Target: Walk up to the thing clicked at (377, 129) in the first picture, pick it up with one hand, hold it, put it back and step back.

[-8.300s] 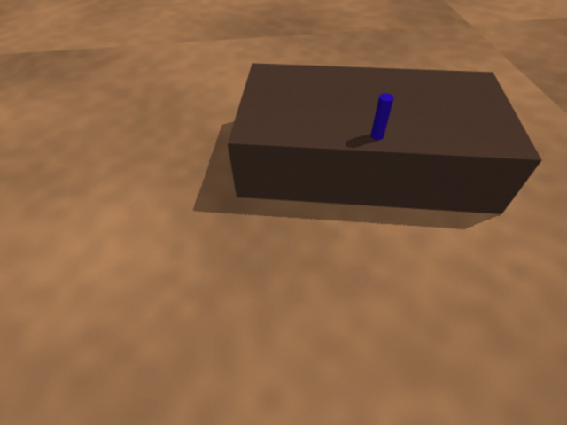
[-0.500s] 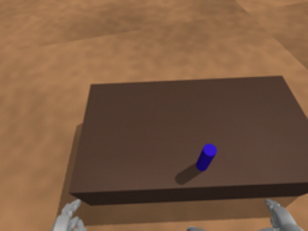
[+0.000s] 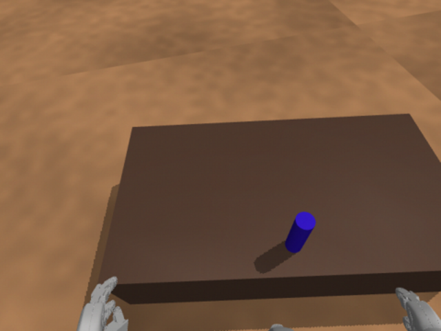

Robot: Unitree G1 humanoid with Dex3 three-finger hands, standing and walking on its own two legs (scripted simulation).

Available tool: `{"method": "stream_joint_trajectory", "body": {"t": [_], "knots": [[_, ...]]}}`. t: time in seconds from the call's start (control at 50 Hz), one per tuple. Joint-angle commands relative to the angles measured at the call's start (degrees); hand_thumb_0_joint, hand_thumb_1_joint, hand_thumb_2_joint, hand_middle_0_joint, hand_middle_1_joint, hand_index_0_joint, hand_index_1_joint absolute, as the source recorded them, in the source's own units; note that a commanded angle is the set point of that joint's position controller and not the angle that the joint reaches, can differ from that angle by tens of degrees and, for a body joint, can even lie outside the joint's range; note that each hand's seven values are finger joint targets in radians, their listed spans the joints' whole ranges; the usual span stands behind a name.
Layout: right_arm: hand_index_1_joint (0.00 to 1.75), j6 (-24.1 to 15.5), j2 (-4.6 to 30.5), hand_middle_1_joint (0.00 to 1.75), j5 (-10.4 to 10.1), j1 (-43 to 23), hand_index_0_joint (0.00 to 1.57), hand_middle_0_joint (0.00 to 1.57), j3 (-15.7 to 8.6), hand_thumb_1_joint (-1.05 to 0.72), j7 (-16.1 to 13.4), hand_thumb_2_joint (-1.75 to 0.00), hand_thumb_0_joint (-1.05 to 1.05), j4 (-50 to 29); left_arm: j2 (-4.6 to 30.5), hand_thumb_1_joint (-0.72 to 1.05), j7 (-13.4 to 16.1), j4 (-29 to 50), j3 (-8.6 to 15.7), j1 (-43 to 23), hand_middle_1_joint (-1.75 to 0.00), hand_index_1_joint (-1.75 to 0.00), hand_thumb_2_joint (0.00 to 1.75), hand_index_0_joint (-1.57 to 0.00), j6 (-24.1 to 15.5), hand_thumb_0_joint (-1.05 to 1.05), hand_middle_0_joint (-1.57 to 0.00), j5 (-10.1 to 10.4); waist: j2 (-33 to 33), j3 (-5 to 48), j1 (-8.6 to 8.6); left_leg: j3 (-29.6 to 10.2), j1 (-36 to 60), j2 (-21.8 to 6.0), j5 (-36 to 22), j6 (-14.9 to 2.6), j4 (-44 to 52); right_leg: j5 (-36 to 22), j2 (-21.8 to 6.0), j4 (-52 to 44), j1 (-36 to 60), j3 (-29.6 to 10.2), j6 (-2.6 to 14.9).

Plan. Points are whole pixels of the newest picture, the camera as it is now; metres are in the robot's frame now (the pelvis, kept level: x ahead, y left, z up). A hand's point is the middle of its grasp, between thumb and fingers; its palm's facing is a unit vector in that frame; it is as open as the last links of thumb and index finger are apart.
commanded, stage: go down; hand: right
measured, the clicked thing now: (298, 233) +0.41 -0.20 -0.31
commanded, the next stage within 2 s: approach in 1.90 s
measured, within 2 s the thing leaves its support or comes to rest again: neither
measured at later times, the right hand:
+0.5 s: hand (412, 271) +0.24 -0.33 -0.07, palm faces +0.11 +0.96 -0.26, open 17.4 cm
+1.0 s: hand (423, 241) +0.29 -0.37 -0.06, palm faces +0.14 +0.97 -0.18, open 17.5 cm
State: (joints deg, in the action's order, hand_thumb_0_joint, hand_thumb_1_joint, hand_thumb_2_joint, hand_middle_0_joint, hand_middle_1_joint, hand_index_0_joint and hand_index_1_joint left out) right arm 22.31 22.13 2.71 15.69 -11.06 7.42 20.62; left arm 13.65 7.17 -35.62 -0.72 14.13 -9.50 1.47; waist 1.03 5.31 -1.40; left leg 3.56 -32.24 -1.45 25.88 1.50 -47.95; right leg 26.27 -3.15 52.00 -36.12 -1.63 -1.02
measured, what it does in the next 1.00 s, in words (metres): stands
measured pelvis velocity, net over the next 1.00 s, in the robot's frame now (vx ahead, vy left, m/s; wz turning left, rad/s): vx -0.04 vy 0.00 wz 0.03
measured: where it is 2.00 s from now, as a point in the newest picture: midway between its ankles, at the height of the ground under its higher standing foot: outside the picture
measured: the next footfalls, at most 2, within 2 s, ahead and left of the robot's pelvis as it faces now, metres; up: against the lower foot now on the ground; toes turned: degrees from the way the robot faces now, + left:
none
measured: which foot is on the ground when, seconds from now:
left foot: down 0.00-1.00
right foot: down 0.00-1.00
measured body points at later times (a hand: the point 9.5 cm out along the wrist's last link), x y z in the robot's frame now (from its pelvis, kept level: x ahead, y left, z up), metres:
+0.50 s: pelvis -0.02 +0.00 -0.02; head +0.05 -0.02 +0.43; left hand +0.11 +0.27 -0.10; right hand +0.23 -0.38 -0.05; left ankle -0.02 +0.14 -0.70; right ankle -0.01 -0.13 -0.70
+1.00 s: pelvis -0.04 +0.00 -0.03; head +0.08 -0.03 +0.40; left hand +0.05 +0.28 -0.12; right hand +0.28 -0.42 -0.04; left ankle -0.02 +0.14 -0.70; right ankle -0.01 -0.12 -0.70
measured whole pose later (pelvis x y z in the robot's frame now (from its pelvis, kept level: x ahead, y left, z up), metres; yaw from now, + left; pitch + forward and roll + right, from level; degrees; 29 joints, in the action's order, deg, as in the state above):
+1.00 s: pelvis -0.04 +0.00 -0.03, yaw +1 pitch +17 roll +3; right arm -8.3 43.8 -0.7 -22.3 -33.5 28.7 64.1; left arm 17.1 5.6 -39.3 -2.2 16.6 -10.6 -1.4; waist -1.3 3.8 -4.3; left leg 3.0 -49.3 -0.8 26.1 1.2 -58.2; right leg 26.6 -3.9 62.1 -52.9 -1.9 -0.8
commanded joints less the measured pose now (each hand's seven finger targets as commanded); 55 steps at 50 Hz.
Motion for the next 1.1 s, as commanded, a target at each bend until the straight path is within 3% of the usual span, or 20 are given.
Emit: {"method": "stream_joint_trajectory", "body": {"t": [0.0, 0.06, 0.1, 0.14, 0.16, 0.26, 0.32, 0.36, 0.4, 0.42, 0.5, 0.56, 0.58, 0.62, 0.66, 0.74, 0.8, 0.92, 1.06, 1.08], "knots": [[0.05, -1.17, 13.25, 0.05, -0.32, 0.95, 0.05, 0.05, -6.27, 0.52, -0.38, -0.04, 0.0, -10.97, 8.59, 0.9, 1.63, 7.81, 3.63, -0.86, -0.3, -0.3, 0.91, -0.19, -3.48, 0.0, -0.2, -0.2, 5.06, 11.22, -0.01, 0.51, 3.01, 1.75, -20.01, -1.48, 4.32, -22.63, 2.31, -5.06, 8.28, 0.19, 1.26], [0.05, -0.95, 13.49, 0.05, -0.76, 1.28, 0.05, 0.05, -6.82, 0.51, 0.32, -0.05, 0.0, -12.01, 8.42, 0.9, 2.15, 8.07, 3.44, -1.25, -0.3, -0.3, 0.9, -0.2, -3.91, 0.0, -0.2, -0.28, 4.49, 9.27, -0.11, 0.17, 1.02, 1.72, -16.93, -1.44, 4.6, -18.21, 2.46, -4.67, 6.3, 0.44, 1.54], [0.05, -1.16, 13.82, 0.05, -0.92, -1.72, 0.05, 0.05, -6.79, 0.52, 0.72, -0.05, 0.0, -11.85, 8.32, 0.9, 2.46, 8.01, 3.11, -1.52, -0.3, -0.31, 0.91, -0.2, -4.37, 0.0, -0.2, -0.36, 3.55, 8.38, -1.08, 0.43, -0.24, 1.84, -14.7, -1.36, 4.58, -15.63, 2.17, -4.56, 5.17, 0.03, 1.79], [0.05, -2.26, 17.89, 0.05, -0.92, -6.78, 0.04, 0.05, -9.83, 0.55, 0.54, -0.05, 0.0, -12.89, 9.34, 0.9, 2.95, 7.51, 3.61, -1.05, -0.3, -0.3, 0.9, -0.2, -5.04, 0.0, -0.2, -0.45, 4.06, 8.25, -1.31, 0.05, -1.73, 1.61, -12.2, -1.34, 4.27, -12.61, 2.22, -4.33, 4.14, -0.12, 1.88], [0.05, -3.14, 17.77, 0.05, -1.14, -8.9, 0.04, 0.05, -9.72, 0.55, 0.78, -0.05, 0.0, -11.58, 8.89, 0.9, 3.09, 7.08, 3.23, -1.21, -0.3, -0.3, 0.9, -0.2, -5.37, 0.0, -0.2, -0.63, 3.42, 7.2, -1.85, -0.27, -2.49, 1.45, -11.37, -1.23, 4.33, -11.44, 2.3, -3.88, 3.3, -0.03, 2.04], [0.05, -8.15, 23.09, 0.05, -3.17, -19.42, 0.04, 0.05, -14.21, 0.57, 3.18, -0.05, 0.0, -7.68, 9.81, 0.91, 4.02, 5.24, 3.22, -1.18, -0.3, -0.3, 0.89, -0.21, -6.73, 0.0, -0.2, -1.0, 6.08, 9.13, -1.97, -0.78, -4.64, 1.1, -8.65, -1.55, 2.45, -8.54, 2.16, -3.29, 2.45, -0.54, 1.85], [0.05, -10.23, 25.05, 0.05, -4.16, -23.25, 0.05, 0.05, -15.43, 0.57, 6.11, -0.04, 0.0, -3.99, 10.35, 0.91, 4.01, 4.04, 3.07, -0.01, -0.3, -0.29, 0.89, -0.2, -6.89, 0.0, -0.2, -1.08, 9.01, 13.86, -1.51, -0.32, -4.35, 1.27, -11.27, -1.97, 0.76, -11.68, 1.81, -3.21, 5.04, -1.0, 1.47], [0.05, -10.39, 25.07, 0.05, -4.08, -21.06, 0.05, 0.06, -15.88, 0.53, 8.34, -0.03, 0.0, 4.15, 11.63, 0.91, 3.79, 3.31, 3.74, 0.82, -0.3, -0.29, 0.89, -0.2, -6.67, 0.0, -0.2, -1.15, 9.43, 14.16, -1.15, 0.51, -4.55, 1.45, -12.69, -2.23, -0.2, -14.75, 1.5, -3.35, 5.67, -1.48, 1.06], [0.04, -11.3, 26.64, 0.04, -4.05, -23.78, 0.06, 0.07, -16.99, 0.5, 10.17, -0.03, 0.0, 7.85, 11.73, 0.91, 3.37, 2.59, 3.83, 1.88, -0.3, -0.29, 0.89, -0.2, -6.22, 0.0, -0.2, -1.26, 8.66, 15.04, -0.78, 0.76, -4.23, 1.59, -14.26, -2.26, -0.43, -17.83, 1.32, -2.5, 5.31, -1.64, 1.07], [0.04, -11.75, 28.0, 0.04, -4.3, -24.92, 0.06, 0.07, -18.16, 0.5, 10.83, -0.03, 0.0, 9.63, 11.8, 0.91, 3.1, 2.38, 3.75, 2.25, -0.3, -0.29, 0.89, -0.2, -5.88, 0.0, -0.2, -1.27, 8.2, 14.59, -0.11, 0.9, -3.87, 1.67, -14.13, -2.34, -0.31, -17.88, 1.24, -2.67, 4.27, -1.72, 1.11], [0.05, -14.9, 28.16, 0.05, -4.88, -26.83, 0.05, 0.06, -18.94, 0.55, 13.99, -0.04, 0.0, 17.3, 11.8, 0.91, 1.84, 2.34, 4.07, 3.38, -0.3, -0.29, 0.89, -0.2, -5.42, 0.0, -0.2, -1.53, 4.44, 13.23, -0.18, 0.84, -4.44, 1.83, -14.73, -2.33, -0.8, -17.64, 1.15, -2.07, 1.24, -1.37, 1.64], [0.05, -19.0, 32.61, 0.05, -4.56, -32.03, 0.04, 0.04, -21.25, 0.57, 15.69, -0.06, 0.0, 18.6, 12.23, 0.91, 1.23, 2.55, 4.28, 4.11, -0.3, -0.29, 0.89, -0.2, -4.92, 0.0, -0.2, -1.84, 5.14, 15.19, 0.14, 0.13, -5.11, 1.73, -15.55, -2.53, -2.16, -19.0, 1.05, -0.82, 0.91, -1.09, 1.8], [0.05, -20.74, 34.36, 0.05, -4.51, -35.66, 0.04, 0.04, -22.15, 0.57, 15.98, -0.05, 0.0, 17.16, 12.76, 0.9, 1.03, 2.79, 4.62, 4.08, -0.3, -0.29, 0.9, -0.2, -4.82, 0.0, -0.2, -2.04, 6.63, 15.68, -0.1, -0.16, -6.03, 1.6, -14.78, -2.58, -2.62, -18.09, 0.98, -0.45, 0.73, -1.19, 1.9], [0.06, -23.83, 34.24, 0.06, -4.97, -37.27, 0.04, 0.03, -22.51, 0.59, 16.76, -0.06, 0.0, 20.84, 12.53, 0.9, 0.67, 2.89, 4.3, 4.52, -0.3, -0.29, 0.9, -0.2, -4.84, 0.0, -0.2, -2.13, 4.31, 14.27, -0.76, -0.72, -7.21, 1.52, -12.87, -2.42, -2.66, -14.53, 1.25, 0.14, -1.72, -0.79, 2.42], [0.06, -26.92, 37.78, 0.06, -4.84, -40.24, 0.04, 0.03, -24.69, 0.58, 17.15, -0.06, 0.0, 21.59, 12.98, 0.91, 0.49, 2.71, 4.45, 4.94, -0.3, -0.29, 0.9, -0.2, -4.84, 0.0, -0.2, -2.32, 5.66, 16.81, -0.21, -1.3, -7.29, 1.36, -11.96, -2.58, -3.25, -13.41, 1.45, 0.71, -2.2, -0.61, 2.45], [0.06, -30.93, 39.02, 0.06, -5.34, -44.89, 0.04, 0.03, -24.69, 0.58, 18.72, -0.07, 0.0, 25.37, 14.0, 0.91, 0.29, 2.38, 3.89, 5.64, -0.3, -0.29, 0.9, -0.2, -4.21, 0.0, -0.2, -2.48, 8.02, 18.91, -1.02, -1.29, -9.69, 1.64, -9.47, -2.8, -3.29, -10.88, 1.27, 0.23, 0.55, -0.79, 2.3], [0.06, -32.45, 42.68, 0.06, -5.13, -47.14, 0.04, 0.04, -26.38, 0.56, 19.37, -0.07, 0.0, 27.29, 14.54, 0.91, 0.3, 1.47, 3.7, 7.14, -0.29, -0.29, 0.89, -0.2, -3.96, 0.0, -0.19, -2.56, 8.23, 20.8, -0.87, -1.95, -8.19, 1.49, -10.4, -2.74, -2.66, -11.48, 1.58, 0.87, 0.13, -0.51, 2.43], [0.06, -33.86, 44.21, 0.06, -4.89, -46.37, 0.04, 0.04, -26.62, 0.54, 20.89, -0.07, 0.0, 35.51, 14.88, 0.91, -0.41, 0.36, 2.91, 7.59, -0.3, -0.29, 0.89, -0.21, -2.94, 0.0, -0.2, -2.82, 7.94, 18.76, -0.6, -1.05, -9.57, 2.02, -12.26, -2.93, -3.61, -14.9, 1.42, 1.21, -0.54, -0.82, 2.32], [0.06, -36.26, 44.52, 0.06, -4.97, -50.72, 0.05, 0.04, -25.78, 0.55, 22.11, -0.07, 0.0, 36.86, 14.9, 0.92, -1.34, 0.67, 2.6, 7.68, -0.3, -0.29, 0.89, -0.21, -2.04, 0.0, -0.19, -2.91, 7.32, 18.67, -1.85, -1.61, -11.01, 2.02, -11.69, -2.94, -3.98, -13.36, 1.51, 2.32, -2.33, -0.72, 2.64], [0.06, -36.87, 45.28, 0.06, -5.27, -51.09, 0.05, 0.04, -26.3, 0.55, 22.14, -0.07, 0.0, 36.61, 15.17, 0.92, -1.42, 0.7, 2.39, 7.39, -0.3, -0.29, 0.89, -0.21, -2.05, 0.0, -0.2, -2.93, 7.42, 19.4, -1.34, -1.33, -11.99, 2.07, -11.94, -2.92, -4.51, -14.09, 1.38, 2.71, -1.76, -0.8, 2.57]]}}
